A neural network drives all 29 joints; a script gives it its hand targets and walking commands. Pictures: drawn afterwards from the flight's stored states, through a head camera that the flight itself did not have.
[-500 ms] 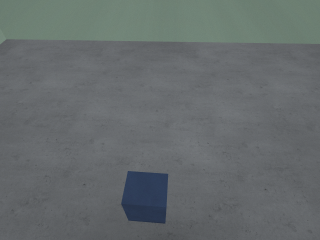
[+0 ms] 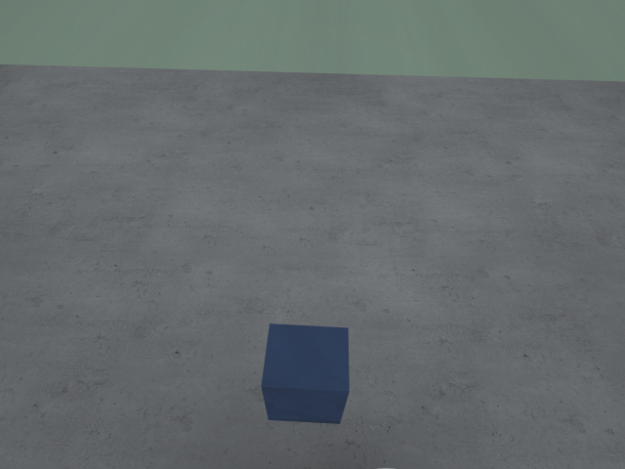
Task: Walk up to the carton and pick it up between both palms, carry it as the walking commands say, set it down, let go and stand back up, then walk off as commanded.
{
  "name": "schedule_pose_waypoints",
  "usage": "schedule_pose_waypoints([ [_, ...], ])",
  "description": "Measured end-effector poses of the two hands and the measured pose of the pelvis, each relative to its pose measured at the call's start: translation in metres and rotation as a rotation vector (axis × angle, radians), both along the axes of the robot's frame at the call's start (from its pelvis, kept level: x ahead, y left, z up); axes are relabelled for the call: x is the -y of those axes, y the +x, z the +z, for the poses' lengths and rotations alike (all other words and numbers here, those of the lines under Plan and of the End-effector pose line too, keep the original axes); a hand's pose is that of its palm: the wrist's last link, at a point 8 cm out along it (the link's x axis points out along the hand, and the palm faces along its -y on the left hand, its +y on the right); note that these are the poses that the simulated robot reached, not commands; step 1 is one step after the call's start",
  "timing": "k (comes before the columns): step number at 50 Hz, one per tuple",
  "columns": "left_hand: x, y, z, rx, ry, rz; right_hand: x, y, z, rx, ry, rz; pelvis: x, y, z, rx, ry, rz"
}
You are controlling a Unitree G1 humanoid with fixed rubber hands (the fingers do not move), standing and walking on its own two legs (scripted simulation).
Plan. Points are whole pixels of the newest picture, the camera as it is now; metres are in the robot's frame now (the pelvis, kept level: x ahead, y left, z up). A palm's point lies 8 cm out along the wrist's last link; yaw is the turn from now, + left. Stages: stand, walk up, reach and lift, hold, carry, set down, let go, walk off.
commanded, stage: walk up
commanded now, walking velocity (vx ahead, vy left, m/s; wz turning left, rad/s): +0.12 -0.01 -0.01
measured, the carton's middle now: (306, 376) +0.45 +0.00 -0.62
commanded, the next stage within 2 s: stand in 0.98 s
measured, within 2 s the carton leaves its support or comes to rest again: neither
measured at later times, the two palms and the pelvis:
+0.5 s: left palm out of the picture +0.12 +0.21 -0.14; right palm out of the picture +0.03 -0.20 -0.15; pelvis +0.06 -0.01 +0.00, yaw -1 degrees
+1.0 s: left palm out of the picture +0.06 +0.19 -0.14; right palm out of the picture +0.06 -0.23 -0.15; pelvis +0.07 -0.02 +0.00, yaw -1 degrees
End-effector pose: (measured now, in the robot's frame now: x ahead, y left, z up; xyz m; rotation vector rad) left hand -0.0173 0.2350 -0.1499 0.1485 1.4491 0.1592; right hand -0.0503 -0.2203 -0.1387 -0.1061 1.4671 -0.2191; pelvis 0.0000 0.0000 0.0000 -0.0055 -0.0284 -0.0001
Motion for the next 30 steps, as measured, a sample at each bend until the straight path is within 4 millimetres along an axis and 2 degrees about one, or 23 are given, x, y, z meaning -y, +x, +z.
schedule_pose_waypoints([
  [4,-0.011,0.042,0.004,0.08,-0.003,-0.032,-0.029,-0.011,0.007,-0.013,0.022,-0.039,-0.008,0.007,0.006,0.018,0.011,-0.013],
  [7,-0.011,0.075,0.008,0.136,-0.017,-0.07,-0.041,-0.011,0.008,-0.011,0.043,-0.065,-0.011,0.015,0.008,0.019,0.011,-0.02],
  [12,-0.001,0.122,0.014,0.209,-0.014,-0.082,-0.047,0.003,0.002,-0.016,0.065,-0.093,-0.011,0.034,0.007,0.017,0.02,-0.029],
  [15,0.011,0.14,0.013,0.237,-0.009,-0.088,-0.044,0.015,-0.008,-0.028,0.081,-0.098,-0.007,0.042,0.002,0.021,0.018,-0.036],
  [18,0.023,0.144,0.013,0.22,-0.02,-0.095,-0.04,0.032,-0.012,-0.003,0.082,-0.105,-0.005,0.049,0.002,0.026,-0.002,-0.024],
  [23,0.027,0.143,0.011,0.191,-0.006,-0.069,-0.026,0.065,-0.009,0.037,0.07,-0.086,0.002,0.056,0.003,0.02,-0.008,-0.017],
  [30,0.029,0.116,0.006,0.108,-0.003,-0.029,-0.002,0.1,-0.004,0.065,0.023,-0.021,0.012,0.062,0.004,0.003,-0.011,-0.007],
])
